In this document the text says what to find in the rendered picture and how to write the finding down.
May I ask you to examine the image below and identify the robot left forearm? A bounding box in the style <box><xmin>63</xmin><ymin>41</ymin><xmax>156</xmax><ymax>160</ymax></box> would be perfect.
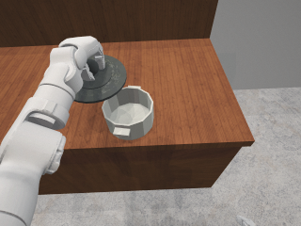
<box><xmin>0</xmin><ymin>42</ymin><xmax>87</xmax><ymax>164</ymax></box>

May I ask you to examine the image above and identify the robot right hand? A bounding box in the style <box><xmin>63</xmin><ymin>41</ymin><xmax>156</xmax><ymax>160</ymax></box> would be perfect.
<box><xmin>235</xmin><ymin>215</ymin><xmax>256</xmax><ymax>226</ymax></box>

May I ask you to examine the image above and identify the pot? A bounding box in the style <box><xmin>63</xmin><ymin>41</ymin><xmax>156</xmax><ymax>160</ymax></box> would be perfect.
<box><xmin>102</xmin><ymin>86</ymin><xmax>154</xmax><ymax>140</ymax></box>

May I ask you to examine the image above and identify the left robot upper arm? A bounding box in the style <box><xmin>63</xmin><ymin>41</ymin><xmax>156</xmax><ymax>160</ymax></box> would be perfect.
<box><xmin>0</xmin><ymin>121</ymin><xmax>66</xmax><ymax>226</ymax></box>

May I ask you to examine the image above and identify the robot left hand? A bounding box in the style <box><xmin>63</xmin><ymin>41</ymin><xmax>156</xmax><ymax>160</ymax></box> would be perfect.
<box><xmin>58</xmin><ymin>36</ymin><xmax>105</xmax><ymax>81</ymax></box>

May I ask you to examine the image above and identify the table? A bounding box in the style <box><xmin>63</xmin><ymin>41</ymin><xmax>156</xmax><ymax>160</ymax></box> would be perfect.
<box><xmin>0</xmin><ymin>0</ymin><xmax>255</xmax><ymax>195</ymax></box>

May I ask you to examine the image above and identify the lid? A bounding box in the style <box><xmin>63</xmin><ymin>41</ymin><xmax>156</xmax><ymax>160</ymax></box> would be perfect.
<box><xmin>74</xmin><ymin>55</ymin><xmax>127</xmax><ymax>104</ymax></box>

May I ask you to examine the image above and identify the knob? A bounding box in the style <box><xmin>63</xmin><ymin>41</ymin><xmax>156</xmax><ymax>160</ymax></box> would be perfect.
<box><xmin>87</xmin><ymin>58</ymin><xmax>99</xmax><ymax>75</ymax></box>

